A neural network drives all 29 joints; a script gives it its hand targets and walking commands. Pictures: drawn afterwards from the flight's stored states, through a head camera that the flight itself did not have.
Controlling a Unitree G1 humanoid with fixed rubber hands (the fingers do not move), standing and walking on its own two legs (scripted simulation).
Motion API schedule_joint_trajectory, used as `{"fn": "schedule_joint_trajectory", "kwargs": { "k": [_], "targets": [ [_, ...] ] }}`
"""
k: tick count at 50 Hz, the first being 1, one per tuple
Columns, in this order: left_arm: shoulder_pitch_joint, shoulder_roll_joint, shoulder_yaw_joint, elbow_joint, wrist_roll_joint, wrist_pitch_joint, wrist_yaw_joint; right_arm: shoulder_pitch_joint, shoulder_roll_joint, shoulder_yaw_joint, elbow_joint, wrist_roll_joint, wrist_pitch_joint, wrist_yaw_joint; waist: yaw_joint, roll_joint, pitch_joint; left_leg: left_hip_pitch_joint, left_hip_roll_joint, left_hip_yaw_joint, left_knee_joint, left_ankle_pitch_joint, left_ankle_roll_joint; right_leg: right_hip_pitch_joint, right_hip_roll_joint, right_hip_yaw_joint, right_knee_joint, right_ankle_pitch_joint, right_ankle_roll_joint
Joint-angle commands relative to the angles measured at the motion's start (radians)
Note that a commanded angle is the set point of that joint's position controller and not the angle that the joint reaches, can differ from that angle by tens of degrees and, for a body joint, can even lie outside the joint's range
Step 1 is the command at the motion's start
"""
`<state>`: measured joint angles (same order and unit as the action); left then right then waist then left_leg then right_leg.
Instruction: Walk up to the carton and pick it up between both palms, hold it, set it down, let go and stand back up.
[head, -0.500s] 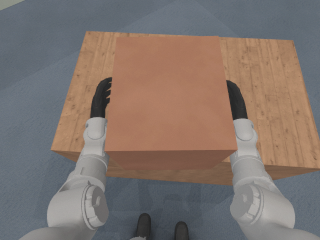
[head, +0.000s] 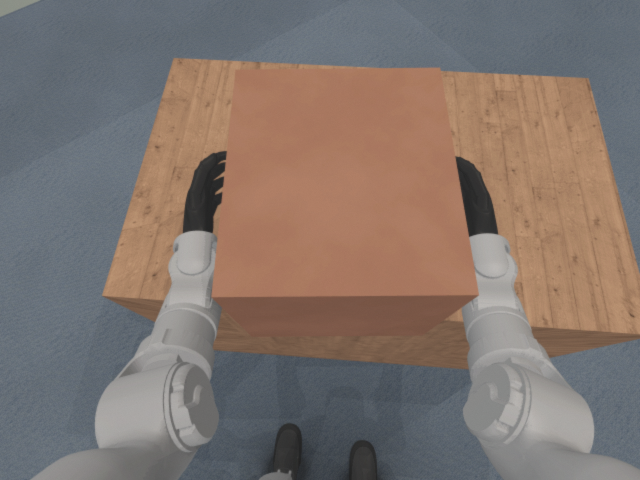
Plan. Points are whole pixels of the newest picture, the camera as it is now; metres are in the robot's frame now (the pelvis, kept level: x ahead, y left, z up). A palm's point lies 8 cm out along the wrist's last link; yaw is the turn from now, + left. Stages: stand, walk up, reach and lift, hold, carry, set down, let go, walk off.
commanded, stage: reach and lift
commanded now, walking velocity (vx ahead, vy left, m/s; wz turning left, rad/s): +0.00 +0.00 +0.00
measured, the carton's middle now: (337, 214) +0.45 -0.01 -0.04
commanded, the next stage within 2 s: none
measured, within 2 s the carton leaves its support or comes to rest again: leaves its support in 1.30 s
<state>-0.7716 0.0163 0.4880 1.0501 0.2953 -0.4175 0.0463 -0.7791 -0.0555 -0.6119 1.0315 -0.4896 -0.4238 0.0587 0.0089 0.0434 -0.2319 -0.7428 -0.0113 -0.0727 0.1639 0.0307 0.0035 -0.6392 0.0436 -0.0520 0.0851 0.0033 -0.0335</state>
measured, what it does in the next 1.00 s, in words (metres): stands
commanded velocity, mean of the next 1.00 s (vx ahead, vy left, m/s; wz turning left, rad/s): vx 0.00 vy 0.00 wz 0.00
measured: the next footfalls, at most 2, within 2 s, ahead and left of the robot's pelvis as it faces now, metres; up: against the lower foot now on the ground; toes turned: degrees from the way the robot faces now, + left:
none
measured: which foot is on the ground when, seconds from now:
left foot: down 0.00-1.00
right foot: down 0.00-1.00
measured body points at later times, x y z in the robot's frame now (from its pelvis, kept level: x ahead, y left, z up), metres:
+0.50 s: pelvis -0.01 +0.00 -0.01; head +0.14 +0.00 +0.42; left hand +0.44 +0.17 -0.01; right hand +0.44 -0.18 -0.01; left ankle +0.02 +0.11 -0.74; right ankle -0.02 -0.10 -0.74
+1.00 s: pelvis -0.02 +0.01 -0.01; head +0.11 +0.02 +0.42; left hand +0.43 +0.16 -0.01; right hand +0.40 -0.19 +0.00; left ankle +0.02 +0.11 -0.74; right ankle -0.02 -0.10 -0.74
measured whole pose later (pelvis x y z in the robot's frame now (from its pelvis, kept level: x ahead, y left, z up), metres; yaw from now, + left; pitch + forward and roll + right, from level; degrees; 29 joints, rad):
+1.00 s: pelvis -0.02 +0.01 -0.01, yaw -2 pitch +36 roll -2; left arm -0.85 0.09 0.25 1.31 0.05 -0.57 0.08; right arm -0.75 -0.11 -0.46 1.22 -0.28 -0.61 -0.07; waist -0.01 0.00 -0.38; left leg -0.93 -0.02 -0.05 0.29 0.01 0.02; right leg -0.85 0.04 -0.04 0.26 -0.04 -0.02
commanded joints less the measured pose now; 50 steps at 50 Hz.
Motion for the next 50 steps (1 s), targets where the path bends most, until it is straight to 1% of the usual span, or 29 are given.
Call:
{"fn": "schedule_joint_trajectory", "kwargs": {
  "k": [1,17,24,28,37,50],
  "targets": [
    [-0.509,-0.507,-0.26,-0.046,0.039,-0.05,-0.067,-0.501,0.488,0.297,-0.02,-0.047,-0.094,0.08,-0.035,-0.034,-0.781,0.358,0.001,0.048,0.091,0.305,-0.057,0.465,-0.007,-0.002,0.171,0.491,0.067],
    [-0.578,-0.533,-0.328,0.028,-0.024,-0.113,-0.064,-0.567,0.487,0.382,0.028,-0.005,-0.174,0.075,-0.032,-0.049,-0.878,0.349,0.004,0.048,0.132,0.345,-0.055,0.416,0.0,0.0,0.218,0.538,0.074],
    [-0.604,-0.53,-0.355,0.068,-0.051,-0.151,-0.069,-0.583,0.485,0.413,0.058,0.006,-0.218,0.069,-0.034,-0.06,-0.896,0.318,0.003,0.05,0.145,0.33,-0.051,0.393,0.0,0.002,0.239,0.53,0.08],
    [-0.619,-0.525,-0.372,0.091,-0.068,-0.173,-0.073,-0.59,0.484,0.428,0.072,0.011,-0.242,0.065,-0.036,-0.067,-0.905,0.296,0.002,0.05,0.15,0.311,-0.047,0.38,-0.002,0.004,0.251,0.517,0.082],
    [-0.631,-0.511,-0.406,0.124,-0.102,-0.201,-0.077,-0.591,0.473,0.451,0.089,0.024,-0.282,0.055,-0.043,-0.065,-0.922,0.276,0.002,0.046,0.168,0.269,-0.043,0.327,-0.007,0.006,0.268,0.461,0.082],
    [-0.588,-0.511,-0.473,0.136,-0.15,-0.191,-0.076,-0.569,0.462,0.505,0.069,0.066,-0.293,0.05,-0.038,-0.041,-0.943,0.349,0.013,0.029,0.223,0.245,-0.046,0.169,-0.006,0.005,0.284,0.342,0.072]
  ]
}}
